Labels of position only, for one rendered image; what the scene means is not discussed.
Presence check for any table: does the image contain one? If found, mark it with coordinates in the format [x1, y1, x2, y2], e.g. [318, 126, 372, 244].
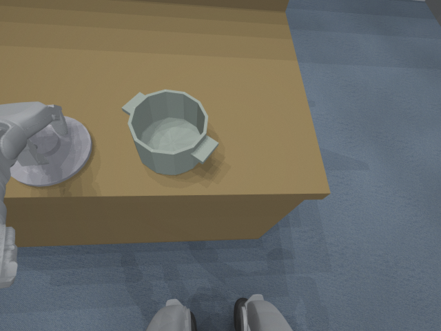
[0, 0, 331, 247]

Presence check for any robot left thigh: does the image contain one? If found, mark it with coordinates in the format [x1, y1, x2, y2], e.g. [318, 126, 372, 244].
[145, 305, 192, 331]

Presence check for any pot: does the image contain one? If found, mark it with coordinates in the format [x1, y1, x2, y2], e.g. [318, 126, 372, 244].
[122, 90, 218, 175]

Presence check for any lid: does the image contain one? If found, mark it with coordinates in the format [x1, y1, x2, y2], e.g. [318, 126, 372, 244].
[10, 116, 92, 187]

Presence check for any right robot foot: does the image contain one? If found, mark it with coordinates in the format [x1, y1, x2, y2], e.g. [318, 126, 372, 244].
[234, 298, 248, 331]

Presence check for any knob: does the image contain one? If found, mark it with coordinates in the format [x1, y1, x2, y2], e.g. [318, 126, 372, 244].
[29, 130, 61, 157]

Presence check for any robot left forearm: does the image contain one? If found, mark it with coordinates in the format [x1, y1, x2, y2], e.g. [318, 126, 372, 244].
[0, 119, 27, 224]

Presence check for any robot left hand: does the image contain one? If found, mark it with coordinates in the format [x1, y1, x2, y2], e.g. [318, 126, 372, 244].
[0, 101, 68, 166]

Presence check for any robot left upper arm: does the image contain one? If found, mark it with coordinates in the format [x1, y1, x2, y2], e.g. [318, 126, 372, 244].
[0, 223, 18, 288]

